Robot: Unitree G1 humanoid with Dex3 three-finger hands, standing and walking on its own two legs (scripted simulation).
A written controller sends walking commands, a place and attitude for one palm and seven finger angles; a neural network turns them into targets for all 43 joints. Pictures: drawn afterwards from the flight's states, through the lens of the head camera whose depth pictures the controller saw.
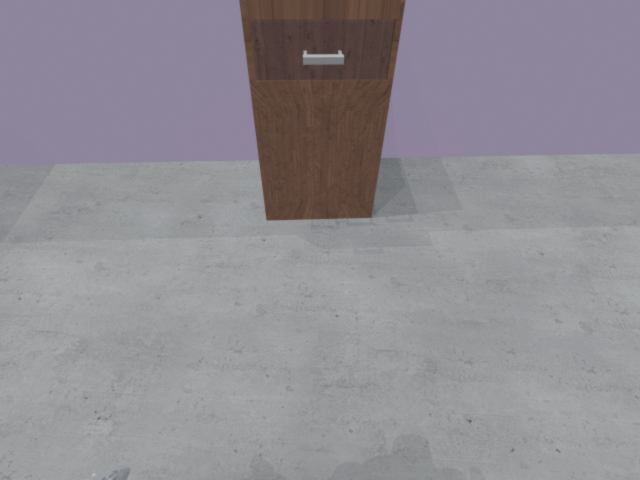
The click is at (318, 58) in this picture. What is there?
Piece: drawer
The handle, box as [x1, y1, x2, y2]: [303, 50, 343, 64]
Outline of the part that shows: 303,50 303,64 343,63 343,54 340,50 338,50 337,54 307,54 306,50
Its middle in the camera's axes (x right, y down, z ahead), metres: +0.00 -0.57 +1.20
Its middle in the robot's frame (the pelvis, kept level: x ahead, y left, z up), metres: +1.28 +0.06 -0.02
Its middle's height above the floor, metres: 0.75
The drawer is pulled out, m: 0.00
